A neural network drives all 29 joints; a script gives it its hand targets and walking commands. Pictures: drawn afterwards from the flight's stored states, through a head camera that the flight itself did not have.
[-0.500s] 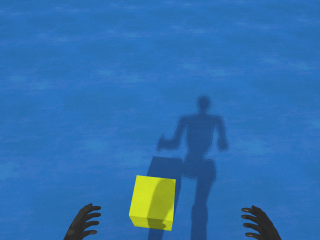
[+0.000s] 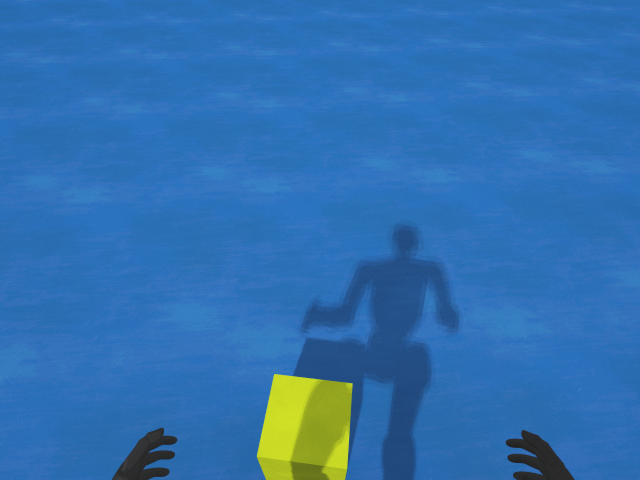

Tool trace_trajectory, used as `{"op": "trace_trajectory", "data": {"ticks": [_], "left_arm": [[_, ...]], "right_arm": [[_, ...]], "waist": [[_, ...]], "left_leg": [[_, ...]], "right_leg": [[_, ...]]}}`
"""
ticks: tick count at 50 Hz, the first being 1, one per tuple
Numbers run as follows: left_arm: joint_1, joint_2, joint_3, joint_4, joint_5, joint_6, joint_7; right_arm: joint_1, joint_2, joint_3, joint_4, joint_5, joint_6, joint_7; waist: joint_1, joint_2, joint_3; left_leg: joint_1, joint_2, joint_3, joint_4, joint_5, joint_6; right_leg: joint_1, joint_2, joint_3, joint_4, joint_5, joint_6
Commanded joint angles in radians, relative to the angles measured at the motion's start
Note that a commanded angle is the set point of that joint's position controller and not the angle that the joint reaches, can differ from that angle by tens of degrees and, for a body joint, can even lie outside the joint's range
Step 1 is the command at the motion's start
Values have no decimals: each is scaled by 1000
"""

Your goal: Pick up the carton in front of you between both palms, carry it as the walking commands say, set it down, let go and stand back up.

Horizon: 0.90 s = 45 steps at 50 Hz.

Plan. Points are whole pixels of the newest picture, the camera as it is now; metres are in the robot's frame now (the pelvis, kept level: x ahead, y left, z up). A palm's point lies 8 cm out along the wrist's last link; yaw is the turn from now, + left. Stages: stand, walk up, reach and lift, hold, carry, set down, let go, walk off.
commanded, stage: stand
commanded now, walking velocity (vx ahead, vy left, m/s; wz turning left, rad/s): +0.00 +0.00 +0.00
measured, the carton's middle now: (308, 434) +0.40 +0.07 -0.65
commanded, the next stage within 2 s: none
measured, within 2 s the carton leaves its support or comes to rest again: neither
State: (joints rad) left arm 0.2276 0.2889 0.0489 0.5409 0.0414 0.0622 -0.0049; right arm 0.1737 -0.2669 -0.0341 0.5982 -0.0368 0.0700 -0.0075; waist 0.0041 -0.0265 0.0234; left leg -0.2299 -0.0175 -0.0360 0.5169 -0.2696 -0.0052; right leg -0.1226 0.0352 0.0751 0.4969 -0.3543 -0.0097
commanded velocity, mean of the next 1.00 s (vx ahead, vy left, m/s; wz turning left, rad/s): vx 0.00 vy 0.00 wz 0.00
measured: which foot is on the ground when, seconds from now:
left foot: down 0.00-1.00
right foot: down 0.00-1.00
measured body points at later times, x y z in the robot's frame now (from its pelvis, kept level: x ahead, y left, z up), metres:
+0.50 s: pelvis +0.01 +0.01 +0.00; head +0.02 +0.02 +0.45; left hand +0.15 +0.30 -0.10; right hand +0.15 -0.28 -0.10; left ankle +0.01 +0.12 -0.74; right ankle -0.05 -0.12 -0.74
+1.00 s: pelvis -0.01 +0.01 +0.01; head -0.01 +0.02 +0.46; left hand +0.11 +0.31 -0.10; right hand +0.10 -0.30 -0.10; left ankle +0.01 +0.12 -0.74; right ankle -0.05 -0.12 -0.74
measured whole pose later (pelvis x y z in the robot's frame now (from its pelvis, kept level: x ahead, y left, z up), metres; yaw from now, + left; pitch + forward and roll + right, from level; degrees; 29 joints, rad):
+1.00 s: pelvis -0.01 +0.01 +0.01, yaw -1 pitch -2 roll +0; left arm 0.20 0.37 0.01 0.87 0.02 0.00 0.02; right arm 0.13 -0.36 -0.02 0.96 -0.02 -0.01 -0.02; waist -0.01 -0.02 0.02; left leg -0.17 -0.02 -0.02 0.42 -0.21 0.01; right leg -0.07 0.02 0.10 0.40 -0.29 0.00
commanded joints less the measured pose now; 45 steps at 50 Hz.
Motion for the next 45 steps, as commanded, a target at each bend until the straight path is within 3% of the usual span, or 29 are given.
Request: {"op": "trace_trajectory", "data": {"ticks": [1,7,15,24,45], "left_arm": [[-35,136,39,-40,1,-36,12],[-22,167,36,18,-7,-50,22],[-12,194,28,82,-9,-57,32],[-23,205,17,130,-11,-63,34],[-51,233,1,257,-16,-74,29]], "right_arm": [[-63,-150,-43,-7,-3,-54,-7],[-64,-182,-43,72,-4,-77,-13],[-63,-214,-39,142,-1,-86,-20],[-74,-223,-34,188,3,-89,-21],[-90,-254,-22,299,11,-92,-12]], "waist": [[0,37,-39],[-3,38,-96],[-6,32,-96],[-7,23,-79],[-11,23,-26]], "left_leg": [[55,64,-38,-55,110,5],[107,84,-55,-31,318,18],[139,94,-67,-34,389,26],[147,96,-69,-53,383,27],[139,107,-88,-139,229,28]], "right_leg": [[-140,-67,30,-80,141,18],[-97,-78,39,-55,300,20],[-79,-87,47,-57,350,16],[-66,-96,56,-79,354,12],[-59,-111,83,-162,242,-2]]}}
